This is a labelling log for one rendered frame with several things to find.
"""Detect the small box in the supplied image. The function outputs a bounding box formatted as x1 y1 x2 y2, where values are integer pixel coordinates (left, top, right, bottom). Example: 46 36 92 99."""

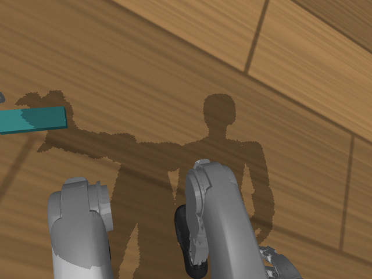
0 106 68 135

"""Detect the right robot hand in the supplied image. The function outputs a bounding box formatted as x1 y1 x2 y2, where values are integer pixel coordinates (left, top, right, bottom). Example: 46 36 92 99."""
259 246 302 279

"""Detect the right robot foot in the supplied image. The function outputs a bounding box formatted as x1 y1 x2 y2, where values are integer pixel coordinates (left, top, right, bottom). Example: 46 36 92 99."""
174 205 208 279

